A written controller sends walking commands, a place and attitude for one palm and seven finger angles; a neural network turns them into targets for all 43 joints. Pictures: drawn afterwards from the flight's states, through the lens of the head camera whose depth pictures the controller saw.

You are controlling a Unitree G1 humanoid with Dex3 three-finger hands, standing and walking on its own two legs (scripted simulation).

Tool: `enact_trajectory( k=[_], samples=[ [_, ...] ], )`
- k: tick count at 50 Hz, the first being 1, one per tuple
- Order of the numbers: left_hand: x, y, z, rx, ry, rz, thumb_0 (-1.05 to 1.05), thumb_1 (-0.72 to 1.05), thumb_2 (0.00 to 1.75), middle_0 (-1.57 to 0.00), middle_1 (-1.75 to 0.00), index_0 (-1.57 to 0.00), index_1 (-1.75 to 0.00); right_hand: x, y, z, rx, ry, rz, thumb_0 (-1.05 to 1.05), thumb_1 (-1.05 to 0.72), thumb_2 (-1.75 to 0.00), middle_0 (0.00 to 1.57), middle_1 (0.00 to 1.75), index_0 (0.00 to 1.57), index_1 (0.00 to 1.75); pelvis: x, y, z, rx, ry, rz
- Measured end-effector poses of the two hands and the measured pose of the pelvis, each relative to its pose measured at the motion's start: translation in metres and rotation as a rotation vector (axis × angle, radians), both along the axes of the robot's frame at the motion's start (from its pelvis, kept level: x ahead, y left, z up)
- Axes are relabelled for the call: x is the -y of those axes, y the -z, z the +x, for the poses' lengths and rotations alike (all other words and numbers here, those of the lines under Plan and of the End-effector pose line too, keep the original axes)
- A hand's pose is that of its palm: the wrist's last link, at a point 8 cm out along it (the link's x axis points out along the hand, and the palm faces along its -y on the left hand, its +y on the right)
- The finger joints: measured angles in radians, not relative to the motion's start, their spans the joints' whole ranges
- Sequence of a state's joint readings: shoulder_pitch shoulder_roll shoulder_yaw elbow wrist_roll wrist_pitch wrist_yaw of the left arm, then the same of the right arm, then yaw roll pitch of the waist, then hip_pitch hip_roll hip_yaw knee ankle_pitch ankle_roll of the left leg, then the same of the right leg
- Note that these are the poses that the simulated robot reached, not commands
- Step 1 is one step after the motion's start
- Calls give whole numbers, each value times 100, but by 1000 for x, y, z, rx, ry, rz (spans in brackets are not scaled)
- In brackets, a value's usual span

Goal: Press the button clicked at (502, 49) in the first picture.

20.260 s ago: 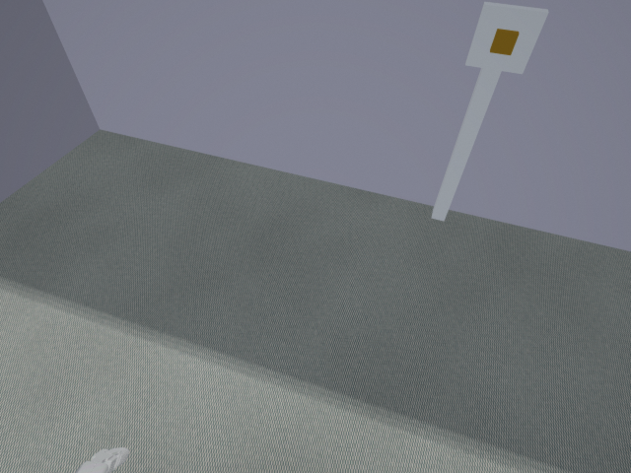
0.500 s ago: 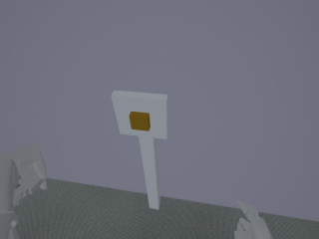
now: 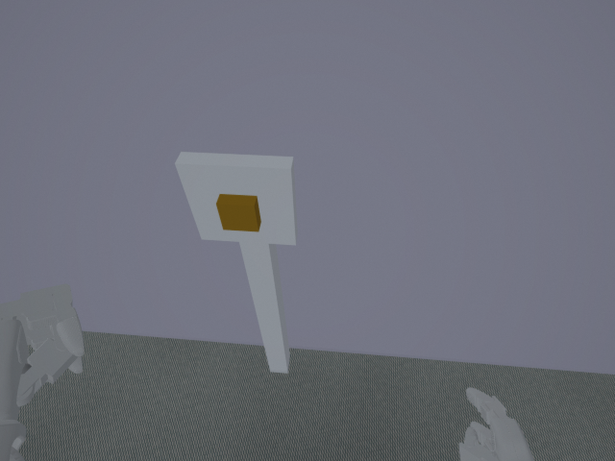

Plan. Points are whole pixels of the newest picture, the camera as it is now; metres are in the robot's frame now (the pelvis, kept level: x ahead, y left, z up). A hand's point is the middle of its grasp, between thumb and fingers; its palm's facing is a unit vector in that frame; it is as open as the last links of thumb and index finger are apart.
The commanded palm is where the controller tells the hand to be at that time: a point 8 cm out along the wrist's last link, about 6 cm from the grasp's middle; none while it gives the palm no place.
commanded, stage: step back with the hand held close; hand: left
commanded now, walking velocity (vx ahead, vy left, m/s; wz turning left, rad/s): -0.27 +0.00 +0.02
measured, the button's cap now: (240, 211) +0.49 +0.15 +0.03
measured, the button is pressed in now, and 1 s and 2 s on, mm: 0 0 0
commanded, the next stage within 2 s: stop stepping back and stand still in 1.18 s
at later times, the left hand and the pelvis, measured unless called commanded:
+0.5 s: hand (11, 415) +0.13 +0.26 +0.15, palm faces +0.38 -0.80 -0.46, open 3.1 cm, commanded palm +0.07 +0.30 +0.17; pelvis -0.06 +0.02 -0.02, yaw +0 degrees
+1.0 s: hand out of the picture +0.09 +0.28 +0.17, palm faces +0.32 -0.88 -0.35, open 3.1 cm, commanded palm +0.02 +0.32 +0.17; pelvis -0.11 +0.04 +0.01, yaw -2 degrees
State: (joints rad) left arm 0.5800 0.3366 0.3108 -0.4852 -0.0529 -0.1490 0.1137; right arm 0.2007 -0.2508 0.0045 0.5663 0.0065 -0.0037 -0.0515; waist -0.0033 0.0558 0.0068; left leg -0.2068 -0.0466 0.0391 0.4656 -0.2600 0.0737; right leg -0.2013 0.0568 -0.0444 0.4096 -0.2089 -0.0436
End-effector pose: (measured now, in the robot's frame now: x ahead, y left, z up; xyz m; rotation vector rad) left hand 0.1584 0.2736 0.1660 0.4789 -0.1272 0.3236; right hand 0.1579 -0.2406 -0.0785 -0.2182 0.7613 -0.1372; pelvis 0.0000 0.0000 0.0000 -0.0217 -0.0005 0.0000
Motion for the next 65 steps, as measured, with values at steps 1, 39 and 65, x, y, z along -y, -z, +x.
enact_trajectory(
  k=[1, 39, 65],
  samples=[
    [1, 1, 0, -11, 12, 4, 1, 89, 90, -130, -150, -131, -150, 2, 0, -3, -12, 13, -7, 1, -91, -90, 20, 30, 21, 30, -1, 0, -1, -5, 1, 2],
    [-45, -2, -83, 193, 63, 88, 1, 89, 90, -130, -150, -131, -150, -29, 0, -107, -46, 30, -120, 1, -91, -90, 20, 30, 21, 30, -35, 19, -85, -14, -24, -46],
    [-21, -51, -227, 267, 216, 173, 1, 89, 90, -130, -150, -131, -150, -49, -5, -202, 48, -35, -21, 1, -91, -90, 20, 30, 21, 30, -29, 15, -219, -51, 43, -11]
  ],
)
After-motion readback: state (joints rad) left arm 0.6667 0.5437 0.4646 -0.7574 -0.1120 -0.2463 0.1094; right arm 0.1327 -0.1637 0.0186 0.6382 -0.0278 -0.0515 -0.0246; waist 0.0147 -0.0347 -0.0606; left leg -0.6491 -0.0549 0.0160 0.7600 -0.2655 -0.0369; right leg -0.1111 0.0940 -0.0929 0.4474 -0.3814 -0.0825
